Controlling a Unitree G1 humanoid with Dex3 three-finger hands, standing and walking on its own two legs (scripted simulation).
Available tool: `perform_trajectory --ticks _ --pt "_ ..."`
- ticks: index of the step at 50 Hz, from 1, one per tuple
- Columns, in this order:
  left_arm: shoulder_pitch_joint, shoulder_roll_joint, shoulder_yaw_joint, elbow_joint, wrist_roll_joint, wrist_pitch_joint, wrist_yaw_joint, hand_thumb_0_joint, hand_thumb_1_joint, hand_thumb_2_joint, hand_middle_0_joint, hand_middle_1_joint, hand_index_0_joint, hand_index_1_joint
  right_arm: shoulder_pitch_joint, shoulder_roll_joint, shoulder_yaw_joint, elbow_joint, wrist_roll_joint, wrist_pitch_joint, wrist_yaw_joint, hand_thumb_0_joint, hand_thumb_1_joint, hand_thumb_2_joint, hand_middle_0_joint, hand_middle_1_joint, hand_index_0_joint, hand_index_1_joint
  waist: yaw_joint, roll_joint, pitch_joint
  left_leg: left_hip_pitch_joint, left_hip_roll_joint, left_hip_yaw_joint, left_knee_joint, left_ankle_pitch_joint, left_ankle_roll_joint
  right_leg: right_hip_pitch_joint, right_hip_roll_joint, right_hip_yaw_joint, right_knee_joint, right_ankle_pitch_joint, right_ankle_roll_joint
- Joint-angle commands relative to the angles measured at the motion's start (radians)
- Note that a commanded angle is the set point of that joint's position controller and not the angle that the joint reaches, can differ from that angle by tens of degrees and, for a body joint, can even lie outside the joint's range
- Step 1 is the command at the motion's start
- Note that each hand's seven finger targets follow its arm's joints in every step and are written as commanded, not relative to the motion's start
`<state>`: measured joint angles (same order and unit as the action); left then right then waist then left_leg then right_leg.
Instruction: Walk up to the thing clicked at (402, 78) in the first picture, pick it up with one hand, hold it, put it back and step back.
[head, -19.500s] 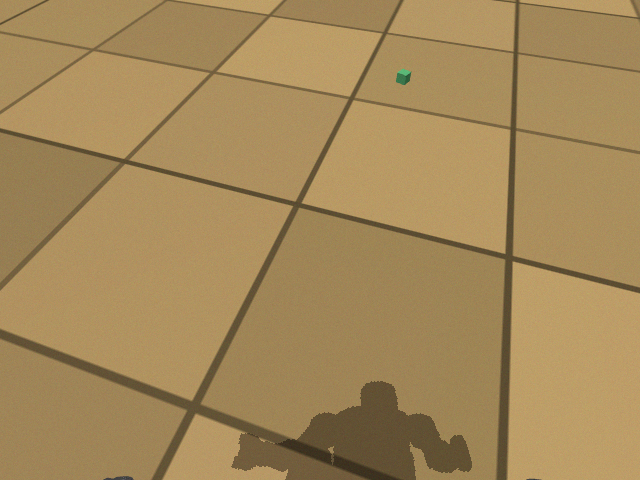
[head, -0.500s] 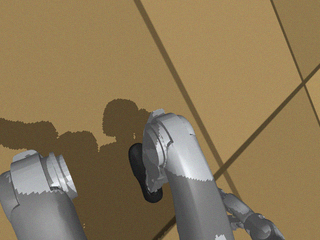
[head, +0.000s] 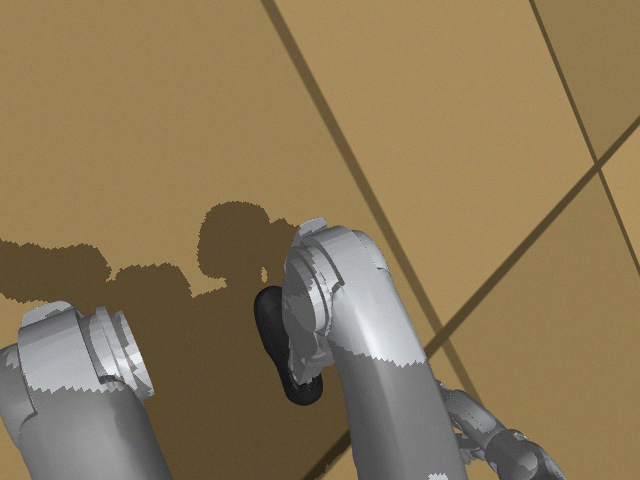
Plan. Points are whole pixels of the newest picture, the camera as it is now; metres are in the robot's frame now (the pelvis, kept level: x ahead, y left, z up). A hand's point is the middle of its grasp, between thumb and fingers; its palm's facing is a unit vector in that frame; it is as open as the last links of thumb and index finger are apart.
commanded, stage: settle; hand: left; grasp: from above
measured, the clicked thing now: out of the picture +0.45 +0.33 -0.27
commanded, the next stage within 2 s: lift in 0.84 s
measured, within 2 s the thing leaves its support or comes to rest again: leaves its support in 0.26 s
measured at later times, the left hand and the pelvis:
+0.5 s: hand out of the picture +0.45 +0.34 -0.20, palm faces -0.44 -0.08 -0.89, open 9.3 cm; pelvis +0.01 +0.00 +0.01, yaw +1 degrees
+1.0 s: hand out of the picture +0.44 +0.34 -0.12, palm faces -0.47 -0.03 -0.88, open 9.2 cm; pelvis -0.01 -0.01 +0.03, yaw +5 degrees
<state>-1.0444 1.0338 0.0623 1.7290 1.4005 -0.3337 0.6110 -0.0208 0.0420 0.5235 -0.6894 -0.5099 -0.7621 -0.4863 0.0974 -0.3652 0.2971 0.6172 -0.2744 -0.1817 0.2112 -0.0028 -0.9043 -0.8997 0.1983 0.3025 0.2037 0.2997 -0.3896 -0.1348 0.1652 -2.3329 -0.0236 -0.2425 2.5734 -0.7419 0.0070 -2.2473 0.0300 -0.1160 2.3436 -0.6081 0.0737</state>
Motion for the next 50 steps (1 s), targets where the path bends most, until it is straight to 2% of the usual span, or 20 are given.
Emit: perform_trajectory --ticks 1,9,13,14,15,16,18,20,21,23,25,26,28,32,37,38,45,46,49,50 --pt "-0.247 0.211 0.004 -0.131 -0.007 0.001 0.022 0.0 0.585 0.542 -0.949 -0.539 -0.977 -0.513 0.179 -0.346 -0.118 0.004 0.004 -0.003 -0.01 0.0 -0.912 -0.902 0.2 0.3 0.2 0.3 -0.057 0.52 -0.599 0.474 0.029 0.079 -0.312 0.217 -0.009 0.308 0.022 -0.14 -0.157 0.176 -0.091" --pt "-0.247 0.234 0.06 -0.178 -0.016 0.027 0.008 0.0 0.604 0.589 -0.977 -0.543 -0.995 -0.527 0.203 -0.338 -0.138 0.008 0.017 -0.004 -0.002 0.0 -0.913 -0.903 0.2 0.3 0.2 0.3 -0.037 0.577 -0.659 0.509 0.025 0.093 -0.309 0.268 -0.016 0.327 0.023 -0.137 -0.153 0.218 -0.1" --pt "-0.196 0.239 0.097 -0.265 -0.031 0.042 -0.033 0.0 0.603 0.592 -0.966 -0.561 -0.986 -0.543 0.201 -0.328 -0.168 0.0 0.028 0.006 0.006 0.0 -0.914 -0.904 0.2 0.3 0.199 0.3 0.011 0.647 -0.745 0.572 0.018 0.097 -0.325 0.324 -0.027 0.327 0.015 -0.134 -0.143 0.243 -0.112" --pt "-0.237 0.193 0.068 -0.343 -0.041 0.038 -0.051 0.0 0.604 0.591 -0.962 -0.557 -0.983 -0.538 0.205 -0.321 -0.178 -0.004 0.035 0.011 0.008 0.0 -0.911 -0.903 0.2 0.3 0.199 0.3 0.011 0.661 -0.753 0.581 0.016 0.097 -0.329 0.346 -0.031 0.309 0.013 -0.134 -0.145 0.257 -0.112" --pt "-0.187 0.222 0.101 -0.33 -0.044 0.044 -0.058 0.0 0.616 0.588 -0.972 -0.56 -0.993 -0.541 0.212 -0.32 -0.191 0.001 0.038 0.019 0.009 0.0 -0.911 -0.903 0.2 0.3 0.199 0.3 0.028 0.681 -0.796 0.61 0.018 0.099 -0.34 0.348 -0.031 0.327 0.013 -0.13 -0.145 0.252 -0.113" --pt "-0.198 0.178 0.08 -0.331 -0.046 0.045 -0.077 0.0 0.642 0.596 -0.983 -0.572 -1.007 -0.55 0.219 -0.323 -0.203 -0.003 0.039 0.022 0.013 0.0 -0.912 -0.903 0.2 0.3 0.199 0.3 0.014 0.665 -0.758 0.589 0.014 0.098 -0.332 0.342 -0.034 0.287 0.009 -0.13 -0.14 0.246 -0.113" --pt "-0.174 0.183 0.103 -0.366 -0.05 0.05 -0.108 0.0 0.638 0.602 -0.97 -0.592 -0.998 -0.566 0.245 -0.323 -0.224 0.009 0.047 0.036 0.017 0.0 -0.911 -0.903 0.2 0.3 0.199 0.3 0.028 0.656 -0.763 0.586 0.011 0.109 -0.333 0.372 -0.028 0.298 0.009 -0.125 -0.158 0.259 -0.109" --pt "-0.195 0.147 0.091 -0.462 -0.069 0.045 -0.14 0.0 0.628 0.608 -0.978 -0.579 -1.0 -0.559 0.236 -0.312 -0.244 -0.005 0.074 0.052 0.014 0.0 -0.913 -0.904 0.2 0.3 0.199 0.3 0.051 0.662 -0.825 0.603 0.008 0.108 -0.355 0.349 -0.027 0.294 0.003 -0.112 -0.171 0.239 -0.121" --pt "-0.222 0.06 0.031 -0.528 -0.08 0.04 -0.164 0.0 0.644 0.601 -0.991 -0.568 -1.012 -0.549 0.24 -0.287 -0.245 -0.005 0.079 0.056 0.019 0.0 -0.912 -0.903 0.2 0.3 0.199 0.3 0.044 0.672 -0.828 0.612 0.005 0.122 -0.353 0.36 -0.025 0.296 0.001 -0.106 -0.181 0.252 -0.119" --pt "-0.19 0.062 0.035 -0.457 -0.088 0.042 -0.198 0.0 0.675 0.585 -0.992 -0.587 -1.024 -0.557 0.262 -0.292 -0.257 0.018 0.091 0.071 0.018 0.0 -0.911 -0.903 0.2 0.3 0.199 0.3 0.043 0.597 -0.763 0.551 -0.001 0.112 -0.357 0.309 -0.019 0.253 -0.006 -0.107 -0.185 0.22 -0.118" --pt "-0.127 0.089 0.068 -0.449 -0.08 0.045 -0.223 0.0 0.661 0.636 -0.994 -0.586 -1.017 -0.565 0.279 -0.303 -0.281 -0.006 0.103 0.092 0.009 0.0 -0.909 -0.903 0.2 0.3 0.199 0.3 0.059 0.563 -0.783 0.549 -0.007 0.108 -0.383 0.299 -0.016 0.259 -0.011 -0.097 -0.2 0.199 -0.119" --pt "-0.201 0.042 0.029 -0.54 -0.081 0.034 -0.242 0.0 0.66 0.632 -0.996 -0.578 -1.018 -0.558 0.278 -0.281 -0.279 -0.009 0.105 0.103 0.009 0.0 -0.907 -0.902 0.2 0.3 0.199 0.3 0.055 0.579 -0.81 0.567 -0.006 0.11 -0.393 0.306 -0.017 0.261 -0.013 -0.092 -0.202 0.206 -0.118" --pt "-0.252 0.018 0.01 -0.576 -0.092 0.026 -0.272 0.0 0.679 0.612 -1.016 -0.572 -1.039 -0.552 0.288 -0.268 -0.281 0.009 0.114 0.121 0.001 0.0 -0.912 -0.904 0.2 0.3 0.199 0.3 0.062 0.585 -0.831 0.594 -0.01 0.12 -0.393 0.316 -0.013 0.261 -0.02 -0.084 -0.22 0.213 -0.119" --pt "-0.224 0.043 0.021 -0.521 -0.093 0.013 -0.3 0.0 0.612 0.648 -0.974 -0.577 -0.991 -0.563 0.287 -0.259 -0.279 -0.001 0.123 0.152 -0.024 0.0 -0.91 -0.903 0.2 0.3 0.199 0.3 0.06 0.471 -0.798 0.503 -0.023 0.147 -0.39 0.257 0.007 0.306 -0.017 -0.069 -0.258 0.174 -0.119" --pt "-0.243 0.056 0.019 -0.534 -0.094 -0.008 -0.322 0.0 0.558 0.645 -0.929 -0.571 -0.944 -0.559 0.271 -0.244 -0.271 -0.008 0.13 0.175 -0.055 0.0 -0.907 -0.902 0.2 0.3 0.2 0.3 0.087 0.474 -0.811 0.51 -0.027 0.156 -0.422 0.227 0.007 0.301 -0.017 -0.059 -0.271 0.132 -0.126" --pt "-0.252 0.049 0.015 -0.525 -0.094 -0.011 -0.326 0.0 0.564 0.635 -0.924 -0.591 -0.945 -0.573 0.273 -0.238 -0.271 -0.009 0.129 0.177 -0.059 0.0 -0.907 -0.901 0.2 0.3 0.2 0.3 0.075 0.474 -0.803 0.501 -0.028 0.163 -0.426 0.215 0.009 0.307 -0.018 -0.058 -0.279 0.123 -0.123" --pt "-0.289 0.06 0.019 -0.559 -0.102 -0.018 -0.322 0.0 0.521 0.663 -0.891 -0.592 -0.904 -0.579 0.275 -0.223 -0.272 -0.009 0.133 0.191 -0.089 0.0 -0.905 -0.899 0.2 0.3 0.2 0.3 0.091 0.48 -0.863 0.525 -0.028 0.179 -0.445 0.22 0.012 0.316 -0.018 -0.047 -0.296 0.123 -0.123" --pt "-0.282 0.045 0.006 -0.537 -0.1 -0.014 -0.327 0.0 0.545 0.595 -0.917 -0.636 -0.949 -0.603 0.283 -0.225 -0.272 -0.002 0.135 0.191 -0.092 0.0 -0.937 -0.913 0.199 0.3 0.199 0.3 0.082 0.478 -0.841 0.532 -0.028 0.173 -0.451 0.209 0.01 0.298 -0.018 -0.048 -0.297 0.112 -0.127" --pt "-0.281 0.049 0.014 -0.573 -0.11 -0.003 -0.334 0.0 0.419 0.602 -0.821 -0.51 -0.831 -0.485 0.288 -0.224 -0.283 -0.004 0.141 0.193 -0.101 0.0 -0.889 -0.894 0.201 0.3 0.2 0.3 0.105 0.509 -0.86 0.558 -0.03 0.172 -0.476 0.205 0.006 0.294 -0.025 -0.042 -0.303 0.108 -0.128" --pt "-0.289 0.055 0.022 -0.592 -0.113 0.002 -0.339 0.0 0.475 0.555 -0.87 -0.576 -0.897 -0.548 0.291 -0.228 -0.291 -0.005 0.142 0.195 -0.104 0.0 -0.932 -0.911 0.199 0.3 0.199 0.3 0.113 0.513 -0.887 0.584 -0.03 0.168 -0.483 0.205 0.005 0.285 -0.026 -0.04 -0.307 0.108 -0.13"
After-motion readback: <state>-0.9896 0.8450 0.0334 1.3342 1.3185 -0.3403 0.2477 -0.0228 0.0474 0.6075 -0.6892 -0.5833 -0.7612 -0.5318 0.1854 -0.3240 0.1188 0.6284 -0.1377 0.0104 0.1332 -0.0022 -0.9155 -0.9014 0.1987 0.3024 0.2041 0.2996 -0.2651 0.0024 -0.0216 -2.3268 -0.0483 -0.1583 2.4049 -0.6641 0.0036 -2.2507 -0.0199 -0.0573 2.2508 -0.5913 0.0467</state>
